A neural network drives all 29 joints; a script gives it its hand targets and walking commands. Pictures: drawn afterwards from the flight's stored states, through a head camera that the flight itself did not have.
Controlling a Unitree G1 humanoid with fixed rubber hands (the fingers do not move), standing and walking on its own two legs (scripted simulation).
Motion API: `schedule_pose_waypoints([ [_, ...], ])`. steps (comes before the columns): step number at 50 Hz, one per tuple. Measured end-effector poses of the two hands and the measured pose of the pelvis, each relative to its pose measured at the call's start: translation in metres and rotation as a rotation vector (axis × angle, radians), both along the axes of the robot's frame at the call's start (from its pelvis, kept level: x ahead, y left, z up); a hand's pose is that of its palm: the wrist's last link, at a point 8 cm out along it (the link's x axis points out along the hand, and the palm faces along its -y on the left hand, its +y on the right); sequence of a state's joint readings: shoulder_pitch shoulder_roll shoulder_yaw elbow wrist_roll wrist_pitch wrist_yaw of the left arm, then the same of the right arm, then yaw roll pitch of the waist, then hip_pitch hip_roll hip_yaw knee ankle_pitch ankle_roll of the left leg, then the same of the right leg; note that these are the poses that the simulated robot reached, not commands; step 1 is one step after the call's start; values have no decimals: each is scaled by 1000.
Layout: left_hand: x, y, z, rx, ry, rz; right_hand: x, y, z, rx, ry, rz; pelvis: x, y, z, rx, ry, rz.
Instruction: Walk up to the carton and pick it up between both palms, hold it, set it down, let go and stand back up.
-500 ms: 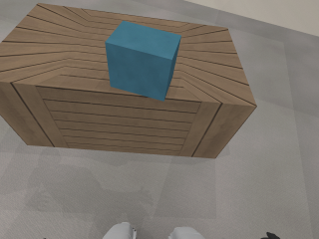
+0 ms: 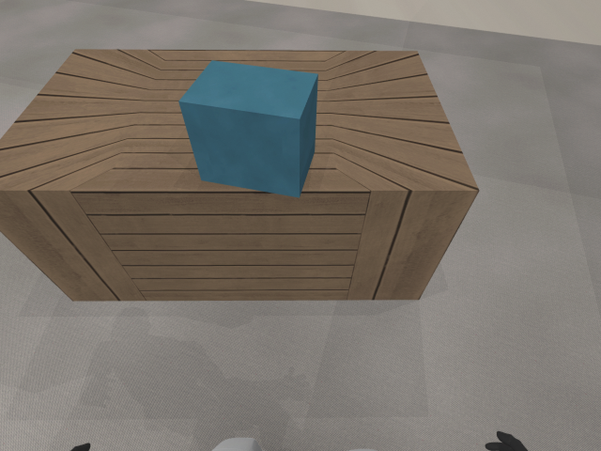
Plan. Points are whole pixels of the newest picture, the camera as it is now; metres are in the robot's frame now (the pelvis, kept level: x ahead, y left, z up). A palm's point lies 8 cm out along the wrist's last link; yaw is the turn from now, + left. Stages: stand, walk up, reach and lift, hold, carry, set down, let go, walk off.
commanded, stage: walk up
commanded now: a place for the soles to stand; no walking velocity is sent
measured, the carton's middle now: (256, 130) +0.79 +0.11 -0.06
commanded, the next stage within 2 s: none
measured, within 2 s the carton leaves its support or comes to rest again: neither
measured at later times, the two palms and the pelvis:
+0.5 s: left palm out of the picture +0.09 +0.35 -0.08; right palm out of the picture +0.12 -0.31 -0.09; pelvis +0.03 +0.03 +0.00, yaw +1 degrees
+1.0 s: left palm out of the picture +0.25 +0.53 -0.10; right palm (378, 328) +0.28 -0.11 -0.03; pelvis +0.21 +0.22 +0.03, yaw +3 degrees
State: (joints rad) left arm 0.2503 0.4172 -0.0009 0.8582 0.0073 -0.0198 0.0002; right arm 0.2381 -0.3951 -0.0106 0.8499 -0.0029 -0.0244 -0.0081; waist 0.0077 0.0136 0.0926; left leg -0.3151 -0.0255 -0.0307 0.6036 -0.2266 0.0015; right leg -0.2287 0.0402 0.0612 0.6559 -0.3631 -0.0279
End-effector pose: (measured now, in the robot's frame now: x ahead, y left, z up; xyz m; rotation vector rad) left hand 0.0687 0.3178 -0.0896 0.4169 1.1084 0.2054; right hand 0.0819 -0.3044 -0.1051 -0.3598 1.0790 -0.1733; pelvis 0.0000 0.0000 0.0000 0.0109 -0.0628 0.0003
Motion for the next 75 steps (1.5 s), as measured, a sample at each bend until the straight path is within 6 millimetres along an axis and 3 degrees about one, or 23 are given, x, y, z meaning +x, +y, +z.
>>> schedule_pose_waypoints([
  [16, -1, -5, 2, -3, -24, -7, -9, -7, 1, 8, 18, -4, -3, -4, 2, 6, -8, 1],
  [22, 11, 14, 9, 4, -68, 5, 19, -10, 13, -27, 14, 42, 16, 13, 3, 9, -41, 21],
  [26, 32, 39, 8, 6, -85, 7, 44, 1, 18, -52, 8, 56, 38, 37, 1, -5, -54, 24],
  [31, 67, 78, -14, -23, -74, 5, 82, 37, 19, -80, 23, 70, 75, 75, -10, -52, -36, 30],
  [36, 107, 118, -47, -86, -9, -15, 118, 87, 29, -121, 30, 71, 115, 123, -18, -60, 0, 17],
  [41, 147, 149, -38, -135, 14, -25, 126, 130, 55, -142, 85, 19, 151, 160, 6, -109, 30, 10],
  [47, 174, 188, -24, -154, 75, 7, 167, 171, 77, -170, 120, 24, 192, 200, 27, -120, 61, 28],
  [50, 181, 214, -12, -124, 88, 36, 196, 194, 73, -155, 121, 38, 211, 220, 31, -106, 60, 48],
  [52, 174, 235, -9, -79, 94, 75, 226, 210, 62, -142, 100, 73, 221, 232, 25, -73, 32, 62],
  [54, 161, 257, -22, -23, 119, 105, 266, 226, 47, -135, 20, 111, 232, 245, 6, -34, 6, 36],
  [56, 165, 272, -30, -18, 134, 129, 296, 251, 38, -117, -52, 132, 245, 263, -3, -75, -19, 32],
  [58, 187, 291, -36, -14, 96, 124, 313, 274, 32, -101, -78, 134, 262, 281, -10, -96, -13, 54],
  [62, 252, 329, -48, -57, 15, 64, 324, 316, 25, -102, -53, 109, 294, 324, -19, -90, 42, 57],
  [66, 303, 354, -51, -91, 32, -15, 309, 344, 32, -127, -17, 23, 320, 358, -14, -82, 54, 11],
  [71, 368, 373, -43, -138, 4, -44, 280, 359, 58, -207, 143, -50, 358, 385, 2, -107, 89, 36],
  [75, 414, 385, -38, -157, 2, -65, 278, 373, 66, -239, 250, -77, 389, 401, 6, -98, 96, 44],
])
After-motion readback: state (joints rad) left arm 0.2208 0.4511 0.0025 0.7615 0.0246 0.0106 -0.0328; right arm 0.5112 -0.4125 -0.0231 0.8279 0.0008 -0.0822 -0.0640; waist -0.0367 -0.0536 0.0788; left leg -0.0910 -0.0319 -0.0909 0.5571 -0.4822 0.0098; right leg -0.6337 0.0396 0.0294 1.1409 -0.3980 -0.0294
